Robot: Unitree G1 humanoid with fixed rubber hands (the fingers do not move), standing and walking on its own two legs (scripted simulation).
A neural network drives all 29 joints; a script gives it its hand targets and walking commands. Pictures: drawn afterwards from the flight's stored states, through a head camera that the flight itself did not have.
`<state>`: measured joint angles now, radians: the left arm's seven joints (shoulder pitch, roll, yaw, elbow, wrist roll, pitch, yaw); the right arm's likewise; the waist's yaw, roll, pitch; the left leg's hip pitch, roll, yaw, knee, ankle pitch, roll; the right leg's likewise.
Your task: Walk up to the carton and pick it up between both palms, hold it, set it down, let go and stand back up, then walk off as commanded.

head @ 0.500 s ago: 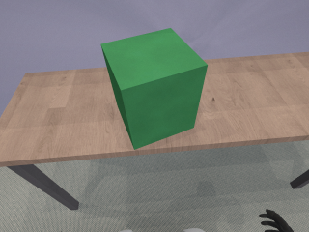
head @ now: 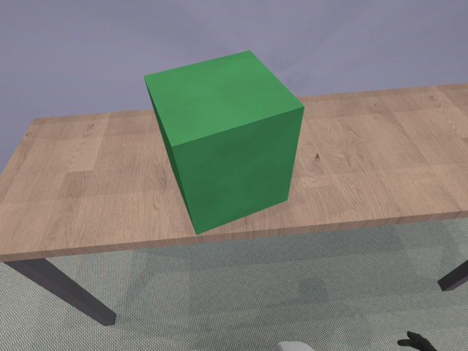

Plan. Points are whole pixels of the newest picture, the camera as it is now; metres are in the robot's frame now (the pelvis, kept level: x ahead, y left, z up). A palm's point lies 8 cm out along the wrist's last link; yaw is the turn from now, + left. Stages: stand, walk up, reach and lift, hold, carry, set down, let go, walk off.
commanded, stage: walk up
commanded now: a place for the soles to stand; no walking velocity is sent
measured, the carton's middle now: (222, 144) +0.47 +0.04 +0.08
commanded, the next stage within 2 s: reach and lift in 0.98 s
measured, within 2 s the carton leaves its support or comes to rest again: neither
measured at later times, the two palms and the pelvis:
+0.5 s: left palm out of the picture +0.08 +0.30 -0.10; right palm out of the picture +0.10 -0.30 -0.09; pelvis +0.01 +0.00 +0.00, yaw +0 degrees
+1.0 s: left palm out of the picture +0.08 +0.30 -0.10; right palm out of the picture +0.09 -0.30 -0.09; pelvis +0.00 +0.00 +0.00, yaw +0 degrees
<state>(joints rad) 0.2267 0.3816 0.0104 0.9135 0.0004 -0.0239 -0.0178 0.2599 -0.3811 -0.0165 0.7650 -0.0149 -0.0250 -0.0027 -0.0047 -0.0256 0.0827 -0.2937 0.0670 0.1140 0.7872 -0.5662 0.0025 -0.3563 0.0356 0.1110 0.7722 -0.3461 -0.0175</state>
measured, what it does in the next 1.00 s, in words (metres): stands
